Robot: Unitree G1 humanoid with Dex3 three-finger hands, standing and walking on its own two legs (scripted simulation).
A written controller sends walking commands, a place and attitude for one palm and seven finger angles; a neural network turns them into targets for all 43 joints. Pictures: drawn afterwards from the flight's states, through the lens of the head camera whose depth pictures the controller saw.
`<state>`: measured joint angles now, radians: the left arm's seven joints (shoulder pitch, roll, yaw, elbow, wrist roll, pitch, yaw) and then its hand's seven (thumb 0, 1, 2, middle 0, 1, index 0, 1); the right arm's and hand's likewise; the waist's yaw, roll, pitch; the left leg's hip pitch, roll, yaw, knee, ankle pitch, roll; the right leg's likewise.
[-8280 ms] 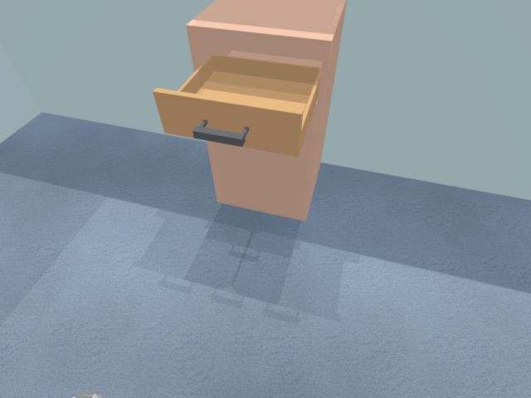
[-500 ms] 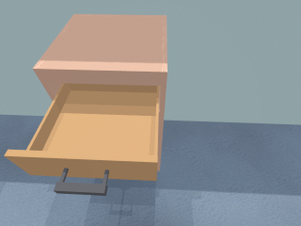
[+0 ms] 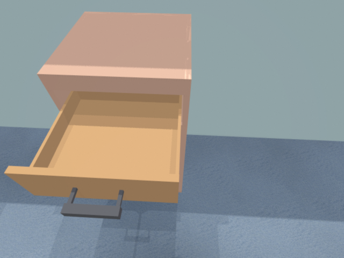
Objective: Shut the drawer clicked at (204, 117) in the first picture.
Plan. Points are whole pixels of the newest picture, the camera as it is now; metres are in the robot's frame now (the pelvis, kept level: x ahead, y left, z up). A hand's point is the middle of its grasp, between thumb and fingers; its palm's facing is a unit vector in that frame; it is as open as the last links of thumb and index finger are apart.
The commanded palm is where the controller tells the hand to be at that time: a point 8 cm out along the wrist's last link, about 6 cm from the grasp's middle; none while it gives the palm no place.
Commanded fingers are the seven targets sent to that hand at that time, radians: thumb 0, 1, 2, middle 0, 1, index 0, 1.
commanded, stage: come to a stop and stand still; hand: left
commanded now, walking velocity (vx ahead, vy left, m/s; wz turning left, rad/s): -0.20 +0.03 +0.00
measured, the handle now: (94, 202) +0.25 +0.22 -0.05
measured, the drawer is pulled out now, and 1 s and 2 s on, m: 0.29 0.29 0.29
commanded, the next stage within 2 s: look again from close up in 1.00 s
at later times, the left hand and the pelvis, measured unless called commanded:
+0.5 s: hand out of the picture -0.01 +0.18 -0.18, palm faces -0.01 -0.98 -0.21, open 7.4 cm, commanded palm none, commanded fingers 0.00 0.90 0.90 -0.20 -0.30 -0.20 -0.30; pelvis -0.02 +0.01 +0.00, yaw +0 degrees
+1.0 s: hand out of the picture +0.03 +0.22 -0.18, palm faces +0.02 -0.97 -0.23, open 7.4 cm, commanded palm none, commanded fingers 0.00 0.90 0.90 -0.20 -0.30 -0.20 -0.30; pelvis +0.01 +0.04 +0.00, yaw -1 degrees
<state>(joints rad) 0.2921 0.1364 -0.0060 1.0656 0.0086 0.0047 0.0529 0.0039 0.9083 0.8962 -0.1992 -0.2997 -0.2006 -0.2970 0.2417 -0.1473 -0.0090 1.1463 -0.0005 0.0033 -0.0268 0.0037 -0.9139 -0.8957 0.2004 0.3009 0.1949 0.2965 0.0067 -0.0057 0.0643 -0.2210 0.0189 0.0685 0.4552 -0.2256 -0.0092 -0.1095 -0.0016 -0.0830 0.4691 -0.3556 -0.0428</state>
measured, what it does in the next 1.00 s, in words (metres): stands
